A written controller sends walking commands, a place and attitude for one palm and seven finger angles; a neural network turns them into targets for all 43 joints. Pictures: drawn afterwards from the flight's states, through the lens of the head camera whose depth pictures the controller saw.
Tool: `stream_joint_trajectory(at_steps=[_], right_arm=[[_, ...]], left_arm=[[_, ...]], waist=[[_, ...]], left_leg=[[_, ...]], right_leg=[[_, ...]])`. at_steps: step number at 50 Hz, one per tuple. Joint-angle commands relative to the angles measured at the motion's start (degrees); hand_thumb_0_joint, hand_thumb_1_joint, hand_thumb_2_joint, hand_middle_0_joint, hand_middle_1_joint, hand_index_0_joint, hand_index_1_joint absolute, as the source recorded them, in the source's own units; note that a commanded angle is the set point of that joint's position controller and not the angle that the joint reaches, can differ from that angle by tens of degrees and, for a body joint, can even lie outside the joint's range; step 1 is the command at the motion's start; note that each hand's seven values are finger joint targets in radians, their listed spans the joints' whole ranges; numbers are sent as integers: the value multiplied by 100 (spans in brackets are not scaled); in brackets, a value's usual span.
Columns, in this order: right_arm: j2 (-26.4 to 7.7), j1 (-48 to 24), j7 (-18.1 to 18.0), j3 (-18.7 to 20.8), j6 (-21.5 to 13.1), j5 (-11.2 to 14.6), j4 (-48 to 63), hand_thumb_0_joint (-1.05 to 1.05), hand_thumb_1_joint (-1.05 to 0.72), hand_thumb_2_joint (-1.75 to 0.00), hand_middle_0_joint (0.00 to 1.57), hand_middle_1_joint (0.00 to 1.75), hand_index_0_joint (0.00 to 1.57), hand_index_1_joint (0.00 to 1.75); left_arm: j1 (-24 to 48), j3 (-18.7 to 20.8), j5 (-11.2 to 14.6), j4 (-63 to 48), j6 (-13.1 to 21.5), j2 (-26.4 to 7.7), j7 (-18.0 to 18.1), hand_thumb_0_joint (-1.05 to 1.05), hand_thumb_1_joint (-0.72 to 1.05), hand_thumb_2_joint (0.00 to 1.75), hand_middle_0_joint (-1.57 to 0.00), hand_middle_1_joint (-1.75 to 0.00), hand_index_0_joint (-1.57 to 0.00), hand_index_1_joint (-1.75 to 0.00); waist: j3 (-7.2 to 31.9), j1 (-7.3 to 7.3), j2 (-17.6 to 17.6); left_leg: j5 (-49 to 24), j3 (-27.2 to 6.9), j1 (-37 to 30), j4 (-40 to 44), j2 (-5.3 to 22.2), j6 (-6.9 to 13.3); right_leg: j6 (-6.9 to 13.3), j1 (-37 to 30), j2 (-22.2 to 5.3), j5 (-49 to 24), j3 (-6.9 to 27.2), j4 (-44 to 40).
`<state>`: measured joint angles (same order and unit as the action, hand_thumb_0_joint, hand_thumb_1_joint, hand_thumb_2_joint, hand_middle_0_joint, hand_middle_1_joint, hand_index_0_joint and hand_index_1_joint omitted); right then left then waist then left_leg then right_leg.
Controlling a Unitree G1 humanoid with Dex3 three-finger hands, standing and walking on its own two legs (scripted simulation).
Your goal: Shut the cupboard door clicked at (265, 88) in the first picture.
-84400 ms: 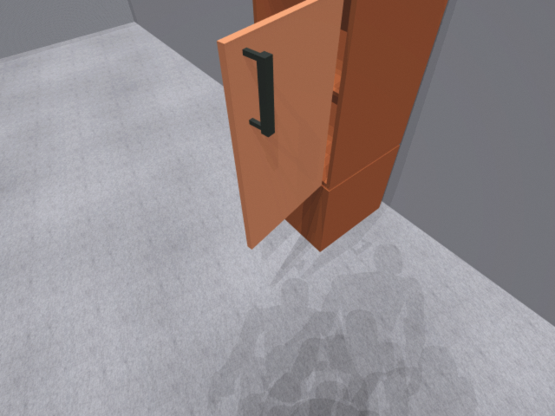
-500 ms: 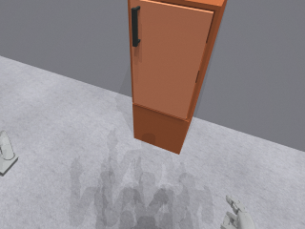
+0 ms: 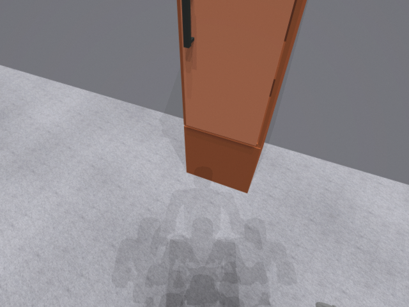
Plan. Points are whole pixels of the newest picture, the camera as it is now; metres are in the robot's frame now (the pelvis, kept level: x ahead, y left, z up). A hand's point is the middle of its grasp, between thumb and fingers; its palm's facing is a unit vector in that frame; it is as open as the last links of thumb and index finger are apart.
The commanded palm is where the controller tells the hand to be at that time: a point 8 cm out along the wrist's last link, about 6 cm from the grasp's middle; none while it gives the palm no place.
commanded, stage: let the arm hang, fingers relaxed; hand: left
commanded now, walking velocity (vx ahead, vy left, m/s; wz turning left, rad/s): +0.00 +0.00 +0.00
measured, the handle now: (189, 20) +0.90 +0.08 +0.15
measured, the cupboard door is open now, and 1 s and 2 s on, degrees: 0 0 0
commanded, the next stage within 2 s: look to check the result in 0.82 s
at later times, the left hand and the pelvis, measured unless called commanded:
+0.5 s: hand out of the picture -0.04 +0.20 -0.16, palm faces +0.03 -0.97 -0.23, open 7.3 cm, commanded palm none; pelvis -0.01 +0.01 +0.01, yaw +0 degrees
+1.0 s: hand out of the picture +0.01 +0.20 -0.16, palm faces +0.01 -0.97 -0.22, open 7.4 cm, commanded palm none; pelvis +0.00 +0.00 +0.01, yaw -1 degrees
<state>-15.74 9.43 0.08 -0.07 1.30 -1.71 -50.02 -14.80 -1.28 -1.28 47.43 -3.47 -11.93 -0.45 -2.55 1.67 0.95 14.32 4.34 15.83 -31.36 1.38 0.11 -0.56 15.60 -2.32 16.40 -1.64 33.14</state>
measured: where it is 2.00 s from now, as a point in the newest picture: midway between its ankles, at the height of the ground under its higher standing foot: outside the picture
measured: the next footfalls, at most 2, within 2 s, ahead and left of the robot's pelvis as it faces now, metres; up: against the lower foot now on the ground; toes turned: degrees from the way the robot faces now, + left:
none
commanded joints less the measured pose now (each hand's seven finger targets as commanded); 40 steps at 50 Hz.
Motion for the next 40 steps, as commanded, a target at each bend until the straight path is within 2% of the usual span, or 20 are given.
stream_joint_trajectory(at_steps=[1,2,4,5,8,10,15,18,20,23,29,40], right_arm=[[-435,50,-67,102,-94,22,-119,0,-90,-90,20,30,20,30],[-363,118,-91,123,-86,5,-219,0,-90,-90,20,30,20,30],[-306,277,-111,138,-72,21,-424,0,-90,-90,20,30,20,30],[-340,397,-124,156,-66,44,-480,0,-90,-90,20,30,20,30],[-235,681,-152,183,-71,46,-719,0,-90,-90,20,30,20,30],[-278,820,-168,218,-72,66,-812,0,-90,-90,20,30,20,30],[-171,1062,-186,219,-104,91,-1013,0,-90,-90,20,30,20,30],[-47,1153,-186,218,-84,69,-1105,0,-90,-90,20,30,20,30],[-58,1150,-176,226,-87,77,-1121,0,-90,-90,20,30,20,30],[72,1183,-172,216,-91,59,-1166,0,-90,-90,20,30,20,30],[104,1148,-155,232,-92,51,-1151,0,-90,-90,20,30,20,30],[-89,932,-168,255,-160,77,-1105,0,-90,-90,20,30,20,30]], left_arm=[[-39,310,14,236,334,-888,143,0,90,90,-20,-30,-20,-30],[-128,364,9,434,333,-751,152,0,90,90,-20,-30,-20,-30],[-240,344,23,765,340,-733,147,0,90,90,-20,-30,-20,-30],[-281,345,18,880,353,-747,149,0,90,90,-20,-30,-20,-30],[-416,314,24,1223,357,-600,149,0,90,90,-20,-30,-20,-30],[-491,313,19,1377,380,-590,159,0,90,90,-20,-30,-20,-30],[-630,302,22,1605,402,-495,194,0,90,90,-20,-30,-20,-30],[-638,300,16,1667,383,-401,216,0,90,90,-20,-30,-20,-30],[-702,315,10,1681,384,-433,224,0,90,90,-20,-30,-20,-30],[-671,319,4,1667,372,-358,234,0,90,90,-20,-30,-20,-30],[-582,343,-9,1578,376,-367,238,0,90,90,-20,-30,-20,-30],[-355,386,0,1478,436,-532,220,0,90,90,-20,-30,-20,-30]], waist=[[348,-136,-659],[247,-151,-908],[116,-151,-1007],[54,-150,-810],[21,-127,-675],[-66,-123,-376],[-71,-126,-58],[-300,-106,34],[-309,-140,0],[-385,-129,-9],[-483,-126,-49],[-245,-132,-237]], left_leg=[[-240,-559,-244,930,427,62],[46,-572,-161,1048,422,70],[468,-578,-57,1196,405,64],[474,-603,-101,1200,431,74],[655,-645,-139,1329,452,105],[609,-640,-202,1320,483,129],[322,-614,-292,1315,507,163],[508,-605,-182,1365,498,158],[514,-589,-194,1371,479,173],[556,-587,-128,1404,474,170],[643,-579,-74,1416,443,162],[133,-548,-325,1393,481,131]], right_leg=[[234,-270,-297,-270,521,-1150],[261,-315,-263,-196,511,-1242],[291,-359,-248,-100,509,-1377],[295,-340,-247,-80,484,-1456],[280,-289,-238,-8,407,-1510],[288,-217,-217,-2,400,-1554],[266,-222,-248,-168,375,-1497],[246,-56,-248,76,379,-1511],[242,-15,-240,102,387,-1492],[227,34,-242,115,401,-1455],[213,152,-236,218,452,-1463],[240,-102,-259,-345,432,-1456]])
